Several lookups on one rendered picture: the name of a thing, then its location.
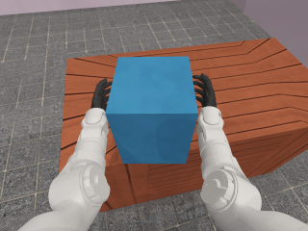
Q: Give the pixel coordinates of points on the carton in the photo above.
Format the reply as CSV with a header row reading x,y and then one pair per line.
x,y
152,109

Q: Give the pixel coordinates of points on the robot right hand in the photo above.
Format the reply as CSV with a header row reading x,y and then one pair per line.
x,y
208,98

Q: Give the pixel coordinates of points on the pedestal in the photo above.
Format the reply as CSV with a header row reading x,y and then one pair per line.
x,y
261,90

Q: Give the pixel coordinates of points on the robot left hand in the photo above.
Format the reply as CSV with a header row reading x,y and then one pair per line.
x,y
100,99

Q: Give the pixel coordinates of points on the robot right forearm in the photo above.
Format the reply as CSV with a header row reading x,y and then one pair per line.
x,y
214,148

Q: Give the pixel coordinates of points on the robot left forearm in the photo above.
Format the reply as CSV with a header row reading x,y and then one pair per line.
x,y
91,146

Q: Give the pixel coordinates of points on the left robot upper arm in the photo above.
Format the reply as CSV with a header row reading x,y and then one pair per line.
x,y
76,198

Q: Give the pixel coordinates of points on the right robot upper arm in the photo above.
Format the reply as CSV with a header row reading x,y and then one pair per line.
x,y
235,205

